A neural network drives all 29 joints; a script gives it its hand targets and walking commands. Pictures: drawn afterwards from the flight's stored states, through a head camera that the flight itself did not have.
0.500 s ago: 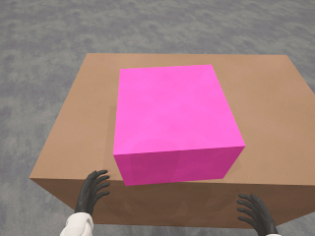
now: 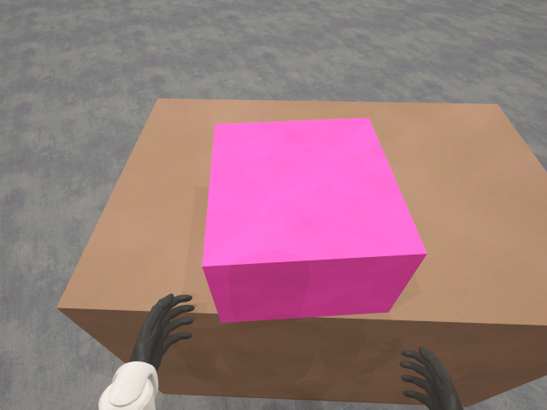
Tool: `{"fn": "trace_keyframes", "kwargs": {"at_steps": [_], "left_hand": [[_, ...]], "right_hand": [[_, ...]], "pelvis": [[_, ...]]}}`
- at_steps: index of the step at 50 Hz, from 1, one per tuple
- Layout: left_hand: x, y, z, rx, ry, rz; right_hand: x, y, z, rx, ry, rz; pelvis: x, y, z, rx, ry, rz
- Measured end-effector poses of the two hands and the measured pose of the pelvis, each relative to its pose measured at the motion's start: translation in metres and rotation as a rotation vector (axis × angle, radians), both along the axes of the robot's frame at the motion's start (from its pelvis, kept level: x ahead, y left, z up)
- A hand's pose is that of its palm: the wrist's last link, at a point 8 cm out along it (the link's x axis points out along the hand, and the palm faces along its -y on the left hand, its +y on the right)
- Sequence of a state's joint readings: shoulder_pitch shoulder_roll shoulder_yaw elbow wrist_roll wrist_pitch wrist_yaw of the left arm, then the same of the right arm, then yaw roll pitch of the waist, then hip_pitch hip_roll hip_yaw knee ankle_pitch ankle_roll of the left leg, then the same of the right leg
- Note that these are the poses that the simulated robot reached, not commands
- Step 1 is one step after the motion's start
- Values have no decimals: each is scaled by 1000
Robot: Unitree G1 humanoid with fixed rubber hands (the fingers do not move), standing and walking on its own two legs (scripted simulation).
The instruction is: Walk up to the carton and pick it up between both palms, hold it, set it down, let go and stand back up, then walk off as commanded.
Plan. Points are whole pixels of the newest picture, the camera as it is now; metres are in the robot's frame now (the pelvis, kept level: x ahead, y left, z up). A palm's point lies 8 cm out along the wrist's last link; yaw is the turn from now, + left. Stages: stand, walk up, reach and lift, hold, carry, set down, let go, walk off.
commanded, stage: set down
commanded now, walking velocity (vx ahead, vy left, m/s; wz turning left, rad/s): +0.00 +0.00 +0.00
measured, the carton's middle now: (298, 215) +0.43 +0.01 +0.02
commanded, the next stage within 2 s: let go in 0.04 s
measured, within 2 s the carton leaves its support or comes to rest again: neither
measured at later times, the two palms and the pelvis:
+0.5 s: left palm (151, 352) +0.19 +0.21 -0.01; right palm out of the picture +0.16 -0.21 -0.09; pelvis -0.01 +0.00 +0.00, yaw +0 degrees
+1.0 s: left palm (143, 359) +0.19 +0.22 -0.02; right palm out of the picture +0.08 -0.29 -0.10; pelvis +0.00 +0.01 -0.01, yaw +0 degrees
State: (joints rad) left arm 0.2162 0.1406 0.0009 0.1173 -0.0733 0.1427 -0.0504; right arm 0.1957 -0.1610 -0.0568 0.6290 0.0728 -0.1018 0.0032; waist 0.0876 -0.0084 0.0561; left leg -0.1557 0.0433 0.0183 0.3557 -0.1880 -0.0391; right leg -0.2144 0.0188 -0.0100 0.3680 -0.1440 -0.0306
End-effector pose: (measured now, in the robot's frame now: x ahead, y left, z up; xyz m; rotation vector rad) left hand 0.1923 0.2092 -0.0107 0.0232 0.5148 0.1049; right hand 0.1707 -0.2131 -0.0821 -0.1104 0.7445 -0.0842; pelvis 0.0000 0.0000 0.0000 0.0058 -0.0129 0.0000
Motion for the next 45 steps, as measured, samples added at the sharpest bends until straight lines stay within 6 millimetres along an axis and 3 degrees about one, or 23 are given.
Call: {"fn": "trace_keyframes", "kwargs": {"at_steps": [8, 31, 35, 41, 45], "left_hand": [[0, 1, 0, 2, 4, -9], [0, -2, 1, 49, 3, -13], [-3, 1, -3, 87, -45, -76], [-4, 9, -8, 89, -107, -164], [-5, 11, -11, 90, -137, -189]], "right_hand": [[-4, 6, -1, 5, 0, 4], [-15, -1, -6, 5, 25, 6], [-27, -22, -7, -48, 67, -3], [-71, -64, -6, -185, 209, -40], [-91, -75, -9, -220, 285, -58]], "pelvis": [[-2, 0, 0, 1, -16, 1], [-9, -4, -2, 8, -47, 1], [-9, -1, -5, 1, -34, -2], [-6, 8, -9, -11, -15, -2], [-4, 10, -11, -8, -16, 1]]}}
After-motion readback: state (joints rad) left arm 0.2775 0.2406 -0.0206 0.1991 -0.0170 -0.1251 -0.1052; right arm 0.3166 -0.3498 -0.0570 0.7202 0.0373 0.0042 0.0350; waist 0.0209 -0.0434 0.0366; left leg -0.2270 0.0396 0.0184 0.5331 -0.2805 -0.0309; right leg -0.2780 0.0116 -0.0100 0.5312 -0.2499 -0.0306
